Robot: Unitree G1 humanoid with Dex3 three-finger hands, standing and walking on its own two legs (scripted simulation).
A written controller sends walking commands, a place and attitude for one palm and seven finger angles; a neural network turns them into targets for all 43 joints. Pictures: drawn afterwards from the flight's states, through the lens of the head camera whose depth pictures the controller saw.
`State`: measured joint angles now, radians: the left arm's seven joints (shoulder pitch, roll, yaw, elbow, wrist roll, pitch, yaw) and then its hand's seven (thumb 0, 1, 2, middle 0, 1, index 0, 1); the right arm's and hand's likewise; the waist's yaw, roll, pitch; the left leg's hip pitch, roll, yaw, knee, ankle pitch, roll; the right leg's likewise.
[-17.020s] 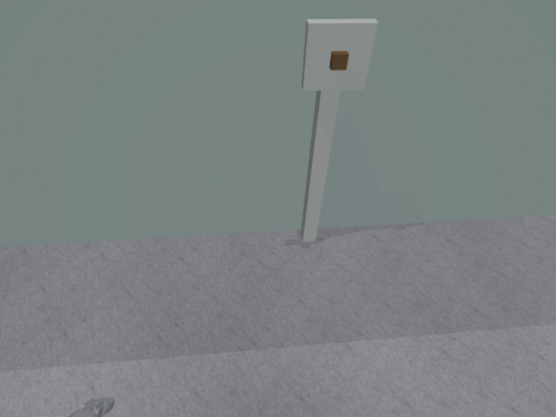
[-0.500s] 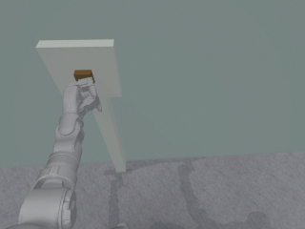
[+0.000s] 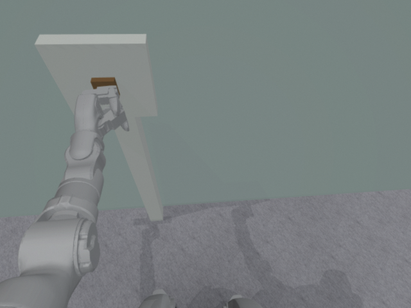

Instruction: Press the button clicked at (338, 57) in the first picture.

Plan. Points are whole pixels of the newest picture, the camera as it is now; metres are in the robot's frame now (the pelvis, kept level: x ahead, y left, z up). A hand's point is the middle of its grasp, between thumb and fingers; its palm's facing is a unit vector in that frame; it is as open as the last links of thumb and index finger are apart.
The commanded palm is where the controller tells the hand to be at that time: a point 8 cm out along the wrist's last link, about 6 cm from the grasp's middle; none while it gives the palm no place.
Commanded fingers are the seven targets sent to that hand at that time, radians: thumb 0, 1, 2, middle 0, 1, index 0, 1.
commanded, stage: hold the button down briefly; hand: left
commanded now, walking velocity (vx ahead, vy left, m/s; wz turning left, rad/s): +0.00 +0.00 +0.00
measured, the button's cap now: (106, 85) +0.52 +0.18 +0.13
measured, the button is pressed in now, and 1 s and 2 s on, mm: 7 0 0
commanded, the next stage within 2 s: pull the fist back off the button in 0.22 s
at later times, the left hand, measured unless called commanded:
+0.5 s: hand (122, 113) +0.47 +0.15 +0.10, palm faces +0.04 -1.00 +0.00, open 3.5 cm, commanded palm +0.46 +0.20 +0.10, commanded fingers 0.00 0.90 0.90 -1.30 -1.50 -1.30 -1.50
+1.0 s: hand (122, 131) +0.43 +0.14 +0.09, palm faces +0.05 -1.00 +0.02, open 3.2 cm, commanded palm +0.39 +0.19 +0.10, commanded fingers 0.00 0.90 0.90 -1.30 -1.50 -1.30 -1.50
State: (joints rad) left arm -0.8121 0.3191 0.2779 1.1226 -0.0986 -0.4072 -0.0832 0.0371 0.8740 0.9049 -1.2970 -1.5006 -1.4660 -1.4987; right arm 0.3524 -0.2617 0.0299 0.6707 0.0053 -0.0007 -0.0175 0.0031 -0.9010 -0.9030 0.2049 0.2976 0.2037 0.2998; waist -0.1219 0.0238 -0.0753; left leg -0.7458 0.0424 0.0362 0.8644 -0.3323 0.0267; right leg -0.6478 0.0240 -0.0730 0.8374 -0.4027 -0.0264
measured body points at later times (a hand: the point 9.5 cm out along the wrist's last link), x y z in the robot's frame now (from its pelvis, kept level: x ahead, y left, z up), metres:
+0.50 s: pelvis -0.02 +0.01 -0.01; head +0.06 +0.02 +0.43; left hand +0.46 +0.20 +0.10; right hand +0.00 -0.26 -0.12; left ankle +0.05 +0.10 -0.70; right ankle +0.00 -0.10 -0.70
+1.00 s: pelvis +0.02 +0.01 +0.01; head +0.06 +0.01 +0.45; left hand +0.42 +0.20 +0.09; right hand +0.10 -0.25 -0.10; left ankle +0.05 +0.10 -0.70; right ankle +0.00 -0.10 -0.70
